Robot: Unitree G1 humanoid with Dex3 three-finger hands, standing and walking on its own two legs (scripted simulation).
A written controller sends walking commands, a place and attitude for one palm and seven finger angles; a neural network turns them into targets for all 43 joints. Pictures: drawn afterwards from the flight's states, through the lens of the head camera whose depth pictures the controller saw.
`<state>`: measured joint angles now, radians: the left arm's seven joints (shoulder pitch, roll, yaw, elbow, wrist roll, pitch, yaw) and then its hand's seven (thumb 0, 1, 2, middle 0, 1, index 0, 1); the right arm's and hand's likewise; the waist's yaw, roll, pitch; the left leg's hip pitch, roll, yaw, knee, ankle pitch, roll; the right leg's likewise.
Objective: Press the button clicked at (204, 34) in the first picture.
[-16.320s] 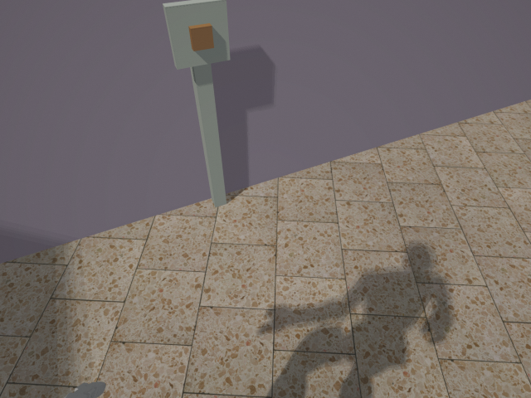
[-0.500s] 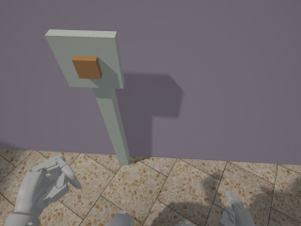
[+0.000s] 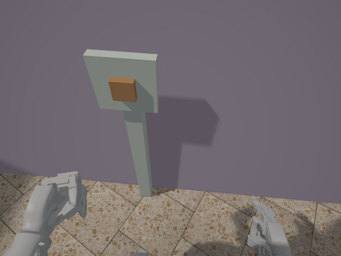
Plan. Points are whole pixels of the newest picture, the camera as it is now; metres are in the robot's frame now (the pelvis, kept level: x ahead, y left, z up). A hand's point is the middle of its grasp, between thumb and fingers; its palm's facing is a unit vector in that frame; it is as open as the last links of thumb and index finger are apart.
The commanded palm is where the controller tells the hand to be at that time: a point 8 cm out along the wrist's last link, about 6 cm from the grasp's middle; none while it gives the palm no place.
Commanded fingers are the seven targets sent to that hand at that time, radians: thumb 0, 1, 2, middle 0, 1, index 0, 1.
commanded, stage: raise the hand and make a fist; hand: left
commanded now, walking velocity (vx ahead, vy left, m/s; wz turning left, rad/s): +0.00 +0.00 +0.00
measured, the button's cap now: (123, 89) +0.51 +0.17 +0.11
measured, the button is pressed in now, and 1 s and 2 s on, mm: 0 0 0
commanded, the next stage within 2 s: aim a knuckle at the button in 0.72 s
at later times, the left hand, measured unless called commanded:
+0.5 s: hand (75, 183) +0.23 +0.20 +0.10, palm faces -0.01 -1.00 -0.04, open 3.1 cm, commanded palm +0.20 +0.26 +0.11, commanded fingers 0.00 0.90 0.90 -1.30 -1.50 -1.30 -1.50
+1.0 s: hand (88, 180) +0.24 +0.18 +0.10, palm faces +0.00 -1.00 -0.04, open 3.1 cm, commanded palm +0.23 +0.23 +0.11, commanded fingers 0.00 0.90 0.90 -1.30 -1.50 -1.30 -1.50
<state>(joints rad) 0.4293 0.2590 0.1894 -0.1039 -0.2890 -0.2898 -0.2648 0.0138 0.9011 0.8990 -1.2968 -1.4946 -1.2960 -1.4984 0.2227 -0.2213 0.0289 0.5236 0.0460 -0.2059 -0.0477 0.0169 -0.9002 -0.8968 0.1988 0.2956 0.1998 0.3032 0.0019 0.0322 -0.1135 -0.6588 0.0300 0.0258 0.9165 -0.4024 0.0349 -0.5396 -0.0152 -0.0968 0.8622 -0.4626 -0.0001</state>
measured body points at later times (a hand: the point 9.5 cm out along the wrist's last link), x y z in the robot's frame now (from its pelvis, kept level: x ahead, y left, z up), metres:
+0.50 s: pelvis +0.00 +0.00 +0.02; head +0.01 +0.00 +0.47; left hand +0.23 +0.26 +0.11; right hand +0.17 -0.24 -0.05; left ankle +0.03 +0.09 -0.69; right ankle -0.02 -0.12 -0.69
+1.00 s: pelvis +0.00 -0.02 +0.02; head +0.01 -0.03 +0.47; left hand +0.24 +0.24 +0.11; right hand +0.17 -0.26 -0.06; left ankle +0.03 +0.09 -0.69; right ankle -0.02 -0.12 -0.69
